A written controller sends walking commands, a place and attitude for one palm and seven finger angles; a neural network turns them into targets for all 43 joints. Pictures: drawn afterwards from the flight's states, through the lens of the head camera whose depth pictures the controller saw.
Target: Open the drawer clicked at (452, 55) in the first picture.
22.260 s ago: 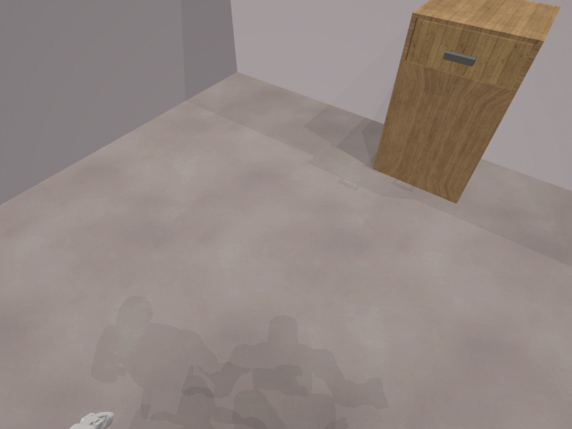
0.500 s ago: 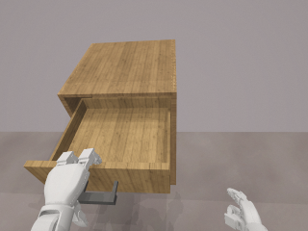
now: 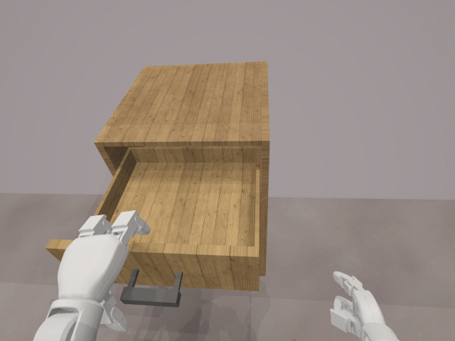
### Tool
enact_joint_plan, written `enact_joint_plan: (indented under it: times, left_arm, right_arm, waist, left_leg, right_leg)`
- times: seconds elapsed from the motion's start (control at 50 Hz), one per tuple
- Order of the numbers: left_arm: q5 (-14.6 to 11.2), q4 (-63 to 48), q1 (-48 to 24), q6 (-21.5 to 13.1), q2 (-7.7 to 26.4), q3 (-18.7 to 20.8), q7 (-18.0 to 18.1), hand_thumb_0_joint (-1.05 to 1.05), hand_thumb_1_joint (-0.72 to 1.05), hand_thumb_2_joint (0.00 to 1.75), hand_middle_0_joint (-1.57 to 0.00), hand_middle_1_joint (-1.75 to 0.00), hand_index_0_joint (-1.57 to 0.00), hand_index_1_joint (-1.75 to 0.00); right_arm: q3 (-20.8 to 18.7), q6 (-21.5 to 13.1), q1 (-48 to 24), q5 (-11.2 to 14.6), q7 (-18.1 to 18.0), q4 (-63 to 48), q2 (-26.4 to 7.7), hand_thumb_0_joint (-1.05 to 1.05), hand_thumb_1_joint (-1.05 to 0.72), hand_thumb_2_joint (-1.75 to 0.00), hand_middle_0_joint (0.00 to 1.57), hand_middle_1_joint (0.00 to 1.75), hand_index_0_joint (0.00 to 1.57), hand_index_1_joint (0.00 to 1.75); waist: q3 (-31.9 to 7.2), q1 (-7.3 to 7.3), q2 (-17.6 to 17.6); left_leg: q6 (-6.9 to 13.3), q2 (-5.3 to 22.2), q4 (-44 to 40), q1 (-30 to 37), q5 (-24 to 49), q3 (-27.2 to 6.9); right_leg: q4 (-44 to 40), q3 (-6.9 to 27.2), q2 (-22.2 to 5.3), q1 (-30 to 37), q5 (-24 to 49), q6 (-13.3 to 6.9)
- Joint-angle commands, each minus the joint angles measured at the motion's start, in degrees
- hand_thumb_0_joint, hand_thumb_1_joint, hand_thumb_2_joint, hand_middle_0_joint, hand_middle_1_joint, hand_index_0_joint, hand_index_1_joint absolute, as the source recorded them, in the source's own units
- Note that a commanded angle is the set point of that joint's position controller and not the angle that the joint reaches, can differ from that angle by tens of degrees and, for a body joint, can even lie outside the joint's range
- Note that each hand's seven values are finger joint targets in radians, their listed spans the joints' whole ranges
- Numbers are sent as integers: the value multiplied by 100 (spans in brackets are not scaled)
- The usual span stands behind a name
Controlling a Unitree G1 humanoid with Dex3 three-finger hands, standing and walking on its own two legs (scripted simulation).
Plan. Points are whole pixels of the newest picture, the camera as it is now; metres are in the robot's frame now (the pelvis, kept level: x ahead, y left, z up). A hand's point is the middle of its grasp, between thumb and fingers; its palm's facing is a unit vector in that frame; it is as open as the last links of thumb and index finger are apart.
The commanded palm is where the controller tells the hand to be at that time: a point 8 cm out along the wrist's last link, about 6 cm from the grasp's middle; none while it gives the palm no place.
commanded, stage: lift the hand off the handle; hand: left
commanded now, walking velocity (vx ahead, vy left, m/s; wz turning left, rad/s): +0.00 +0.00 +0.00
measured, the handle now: (154, 285) +0.23 +0.20 -0.06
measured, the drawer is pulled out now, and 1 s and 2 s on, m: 0.30 0.30 0.30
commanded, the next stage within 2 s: draw the hand back to the body in 0.02 s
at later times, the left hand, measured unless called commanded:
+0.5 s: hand (97, 278) +0.18 +0.22 +0.09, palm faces +0.05 -0.15 -0.99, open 13.8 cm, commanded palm +0.16 +0.22 +0.16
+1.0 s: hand (96, 249) +0.19 +0.20 +0.15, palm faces +0.32 -0.88 -0.36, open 13.0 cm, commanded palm +0.15 +0.25 +0.18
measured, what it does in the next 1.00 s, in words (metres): stands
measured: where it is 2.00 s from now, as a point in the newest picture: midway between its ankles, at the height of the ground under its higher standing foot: outside the picture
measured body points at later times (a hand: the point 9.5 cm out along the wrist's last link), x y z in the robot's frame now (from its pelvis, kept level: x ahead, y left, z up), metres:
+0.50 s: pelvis +0.00 +0.00 +0.00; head -0.01 -0.04 +0.45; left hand +0.17 +0.23 +0.15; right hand +0.22 -0.20 -0.08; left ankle +0.03 +0.13 -0.72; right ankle -0.06 -0.11 -0.72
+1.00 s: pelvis +0.01 +0.00 +0.01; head +0.00 -0.02 +0.46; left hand +0.17 +0.25 +0.17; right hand +0.20 -0.21 -0.07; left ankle +0.03 +0.13 -0.72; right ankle -0.06 -0.11 -0.72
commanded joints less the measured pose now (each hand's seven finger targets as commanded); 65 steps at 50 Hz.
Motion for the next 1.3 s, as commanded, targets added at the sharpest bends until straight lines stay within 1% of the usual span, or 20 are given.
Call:
enact_joint_plan:
  times: [0.0,0.04,0.14,0.26,0.32,0.38,0.42,0.54,0.56,0.64,0.7,0.72,0.74,0.76,0.78,0.82,0.9,1.1,1.16,1.28]
  left_arm:
    - [86,-1097,-702,11,613,443,169,0,-50,30,-30,-120,-30,-120]
    - [156,-1212,-715,56,662,459,160,0,-50,30,-30,-120,-30,-120]
    - [182,-1261,-604,82,846,639,183,0,-50,30,-30,-120,-30,-120]
    - [-15,-1333,-494,99,852,756,149,0,-50,30,-30,-120,-30,-120]
    - [-172,-1245,-232,108,1102,1082,54,0,-50,30,-30,-120,-30,-120]
    - [-155,-1447,-283,-31,1066,931,-72,0,-50,30,-30,-120,-30,-120]
    - [-289,-1495,-1,-80,1231,1213,-67,0,-50,30,-30,-120,-30,-120]
    - [-249,-1621,-191,-329,1438,1465,-6,0,-50,30,-30,-120,-30,-120]
    - [-315,-1570,-118,-335,1350,1432,15,0,-50,30,-30,-120,-30,-120]
    - [-377,-1630,182,-354,1419,1566,-5,0,-50,30,-30,-120,-30,-120]
    - [-445,-1644,135,-319,1460,1577,-49,0,-50,30,-30,-120,-30,-120]
    - [-4667,-1934,-447,-688,-530,1337,-183,0,-47,32,-30,-118,-30,-118]
    - [-4798,-1091,278,-889,99,1754,-140,0,-43,33,-29,-115,-29,-115]
    - [-5253,-1672,328,-1010,51,1774,-154,0,-40,34,-29,-113,-29,-113]
    - [-5321,-1905,62,-1192,371,2076,-119,0,-36,36,-29,-111,-29,-111]
    - [-5469,-2125,20,-1307,543,2289,-63,0,-29,39,-29,-107,-29,-107]
    - [-5543,-2011,239,-1399,191,2065,-138,0,-15,45,-27,-98,-27,-98]
    - [-5665,-1947,658,-1328,329,2488,-279,0,20,60,-25,-75,-25,-75]
    - [-5661,-2054,654,-1291,349,2529,-274,0,31,64,-24,-68,-24,-68]
    - [-5666,-1939,568,-1233,495,2802,-231,0,51,74,-23,-55,-23,-55]
  right_arm:
    - [-126,-281,-996,5,41,-1049,-420,0,-90,-90,20,30,20,30]
    - [-108,-293,-972,-14,73,-1078,-412,0,-90,-90,20,30,20,30]
    - [-65,-262,-1015,-9,76,-1110,-401,0,-90,-90,20,30,20,30]
    - [-71,-267,-1057,42,29,-1101,-391,0,-90,-90,20,30,20,30]
    - [-55,-301,-1153,68,-12,-1116,-442,0,-90,-90,20,30,20,30]
    - [-83,-293,-1016,11,-16,-1096,-472,0,-90,-90,20,30,20,30]
    - [-62,-343,-1083,55,-38,-1144,-479,0,-90,-90,20,30,20,30]
    - [-83,-376,-922,-14,-99,-1093,-497,0,-90,-90,20,30,20,30]
    - [-100,-393,-932,24,-107,-1093,-477,0,-90,-90,20,30,20,30]
    - [-115,-412,-903,5,-83,-1108,-524,0,-90,-90,20,30,20,30]
    - [-122,-380,-929,44,-96,-1137,-534,0,-90,-90,20,30,20,30]
    - [-56,-836,-514,135,-265,-1379,-185,0,-90,-90,20,30,20,30]
    - [1,-1051,-419,87,-401,-1193,-349,0,-90,-90,20,30,20,30]
    - [40,-1121,-460,76,-534,-1232,-330,0,-90,-90,20,30,20,30]
    - [50,-1222,-448,37,-627,-1181,-401,0,-90,-90,20,30,20,30]
    - [57,-1448,-475,1,-738,-1032,-364,0,-90,-90,20,30,20,30]
    - [72,-1644,-335,1,-699,-882,-314,0,-90,-90,20,30,20,30]
    - [-69,-1559,-417,19,-606,-710,-355,0,-90,-90,20,30,20,30]
    - [-93,-1525,-411,30,-607,-691,-359,0,-90,-90,20,30,20,30]
    - [-123,-1417,-425,24,-630,-635,-397,0,-90,-90,20,30,20,30]
  waist:
    - [-541,-45,-433]
    - [-821,39,-400]
    - [-743,87,-317]
    - [-580,-7,-399]
    - [-469,34,-518]
    - [-510,23,-346]
    - [-433,27,-510]
    - [-484,74,-193]
    - [-366,3,-335]
    - [-585,99,-281]
    - [-342,16,-346]
    - [97,-544,-716]
    - [280,-357,-809]
    - [281,-326,-903]
    - [85,-259,-981]
    - [214,-232,-355]
    - [352,-243,-98]
    - [-49,-196,-488]
    - [-125,-215,-370]
    - [-34,-190,-357]
  left_leg:
    - [224,-78,-269,1322,1386,78]
    - [237,-73,-249,1402,1455,61]
    - [227,-70,-286,1363,1415,64]
    - [226,-44,-326,1407,1380,69]
    - [219,-56,-366,1358,1300,44]
    - [260,-89,-343,1458,1396,85]
    - [234,-67,-340,1401,1286,50]
    - [232,-76,-324,1502,1183,40]
    - [221,-54,-358,1459,1168,24]
    - [231,-76,-341,1473,1326,45]
    - [214,-38,-405,1401,1179,33]
    - [339,65,-608,2137,613,-33]
    - [308,113,-733,2094,209,-29]
    - [271,99,-900,1912,293,-73]
    - [278,49,-898,1991,410,-27]
    - [226,36,-937,1962,579,25]
    - [180,63,-1050,1977,966,17]
    - [187,69,-1036,2188,1971,95]
    - [185,71,-998,2260,2230,136]
    - [191,26,-1010,2290,2204,134]
  right_leg:
    - [-710,-106,36,-809,1971,-38]
    - [-663,-125,81,-762,1905,-79]
    - [-706,-103,94,-717,1852,-98]
    - [-822,-70,40,-651,1944,-57]
    - [-917,27,44,-549,2053,-46]
    - [-950,-49,31,-621,2091,-9]
    - [-976,28,1,-548,2104,-18]
    - [-1022,-44,7,-714,1724,-17]
    - [-1018,-52,-26,-689,1752,-9]
    - [-960,-82,-2,-585,1989,3]
    - [-1013,-98,-48,-653,1795,38]
    - [-1199,-207,52,-480,1357,15]
    - [-1245,-239,93,-597,900,4]
    - [-1337,-244,-34,-332,925,40]
    - [-1440,-223,-52,-245,1070,63]
    - [-1559,-122,-149,-138,1174,66]
    - [-1622,-172,-181,-9,1561,36]
    - [-1589,-214,-150,477,2900,81]
    - [-1549,-232,-165,535,3214,97]
    - [-1626,-268,-124,445,3182,102]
